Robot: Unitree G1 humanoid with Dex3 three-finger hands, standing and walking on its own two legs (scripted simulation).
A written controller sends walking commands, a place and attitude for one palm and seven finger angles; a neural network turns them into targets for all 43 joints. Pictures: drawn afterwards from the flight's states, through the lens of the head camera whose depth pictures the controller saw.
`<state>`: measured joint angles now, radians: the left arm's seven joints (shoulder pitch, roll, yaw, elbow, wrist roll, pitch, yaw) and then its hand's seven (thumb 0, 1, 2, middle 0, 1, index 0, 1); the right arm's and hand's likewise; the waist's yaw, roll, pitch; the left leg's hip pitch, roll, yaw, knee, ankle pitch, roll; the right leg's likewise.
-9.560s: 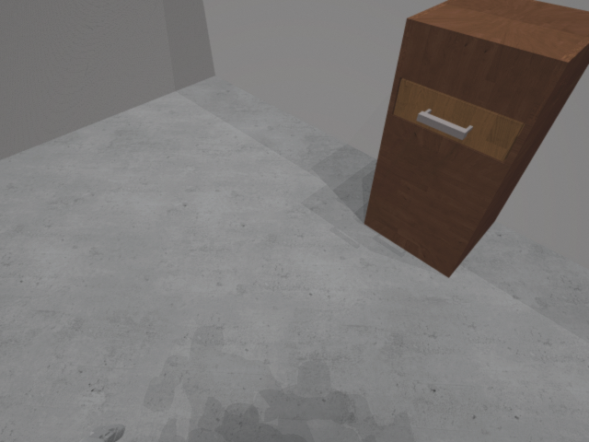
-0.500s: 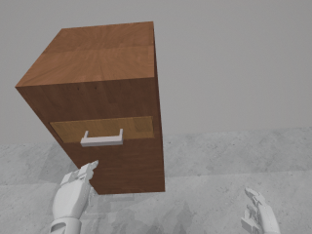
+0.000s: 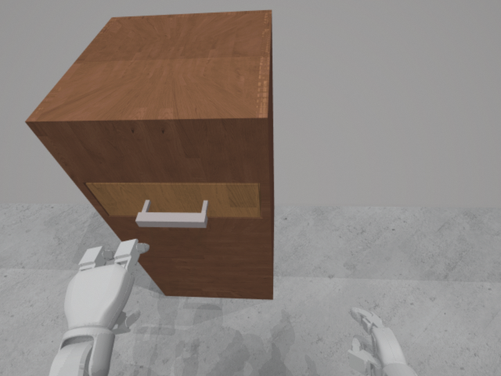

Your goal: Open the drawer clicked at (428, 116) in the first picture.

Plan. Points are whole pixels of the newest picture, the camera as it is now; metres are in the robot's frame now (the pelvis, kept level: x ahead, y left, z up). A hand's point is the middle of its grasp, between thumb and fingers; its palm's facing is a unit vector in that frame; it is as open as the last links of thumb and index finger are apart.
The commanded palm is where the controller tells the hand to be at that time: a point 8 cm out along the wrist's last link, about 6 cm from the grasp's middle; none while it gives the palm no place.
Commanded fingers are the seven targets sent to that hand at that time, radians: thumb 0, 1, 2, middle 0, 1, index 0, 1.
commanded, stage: raise the hand with hooked fingers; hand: left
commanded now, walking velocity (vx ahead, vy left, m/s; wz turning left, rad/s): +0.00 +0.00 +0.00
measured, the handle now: (174, 212) +0.45 +0.24 -0.09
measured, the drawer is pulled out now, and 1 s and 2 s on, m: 0.00 0.00 0.00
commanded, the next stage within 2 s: move the hooked fingers above the handle in 1.08 s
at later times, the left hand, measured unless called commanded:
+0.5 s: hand (104, 246) +0.28 +0.26 +0.07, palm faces +0.03 -0.11 -0.99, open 13.6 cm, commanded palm +0.26 +0.26 +0.13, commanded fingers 0.00 -0.50 0.30 -0.30 -1.20 -0.30 -1.20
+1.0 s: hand (110, 238) +0.28 +0.25 +0.09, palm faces -0.03 -0.10 -0.99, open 13.9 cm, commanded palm +0.27 +0.26 +0.16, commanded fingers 0.00 -0.50 0.30 -0.30 -1.20 -0.30 -1.20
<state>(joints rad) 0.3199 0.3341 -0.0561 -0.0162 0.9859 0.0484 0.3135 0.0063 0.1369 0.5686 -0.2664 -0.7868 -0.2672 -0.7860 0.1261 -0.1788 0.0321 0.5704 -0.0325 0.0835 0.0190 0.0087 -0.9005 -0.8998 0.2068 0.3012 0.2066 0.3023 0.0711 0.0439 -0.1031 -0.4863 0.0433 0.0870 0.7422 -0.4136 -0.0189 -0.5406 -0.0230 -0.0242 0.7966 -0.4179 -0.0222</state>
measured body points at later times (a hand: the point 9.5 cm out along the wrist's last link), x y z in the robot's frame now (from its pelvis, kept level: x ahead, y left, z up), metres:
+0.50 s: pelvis +0.00 +0.02 +0.02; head +0.02 -0.01 +0.47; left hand +0.27 +0.26 +0.13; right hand +0.21 -0.19 -0.08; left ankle -0.03 +0.13 -0.71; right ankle -0.01 -0.10 -0.71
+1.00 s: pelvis -0.01 +0.01 +0.03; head +0.02 -0.02 +0.48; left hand +0.28 +0.25 +0.14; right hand +0.17 -0.22 -0.09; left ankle -0.03 +0.13 -0.71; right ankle -0.01 -0.10 -0.71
